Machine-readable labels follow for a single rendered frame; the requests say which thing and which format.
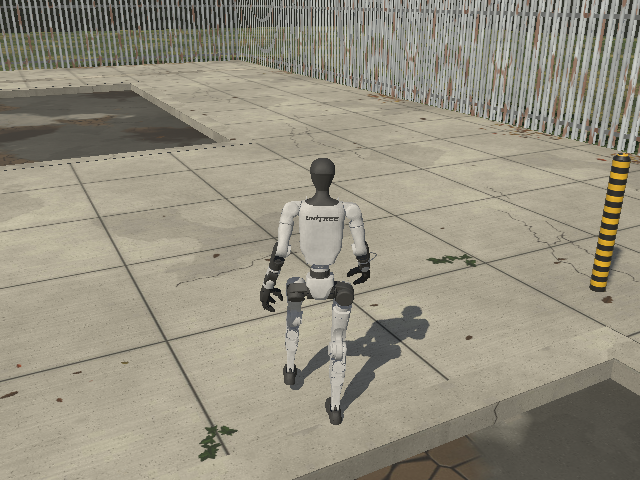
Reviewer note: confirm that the humanoid robot head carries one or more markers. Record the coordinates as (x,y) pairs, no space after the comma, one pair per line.
(322,172)

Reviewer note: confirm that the humanoid robot torso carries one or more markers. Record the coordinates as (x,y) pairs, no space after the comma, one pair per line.
(321,234)

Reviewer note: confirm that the left robot upper arm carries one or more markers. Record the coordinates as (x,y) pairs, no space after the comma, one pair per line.
(289,211)

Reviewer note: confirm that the left robot forearm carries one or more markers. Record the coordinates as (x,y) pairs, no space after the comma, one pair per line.
(273,270)

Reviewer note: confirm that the right robot upper arm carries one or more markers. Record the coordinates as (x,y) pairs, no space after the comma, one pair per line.
(353,212)

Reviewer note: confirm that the right robot forearm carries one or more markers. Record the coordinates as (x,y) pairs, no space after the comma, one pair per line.
(364,260)

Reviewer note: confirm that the robot left hand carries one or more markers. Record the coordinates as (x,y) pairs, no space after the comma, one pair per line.
(265,297)

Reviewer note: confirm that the robot right hand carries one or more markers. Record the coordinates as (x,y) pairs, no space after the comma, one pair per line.
(362,279)

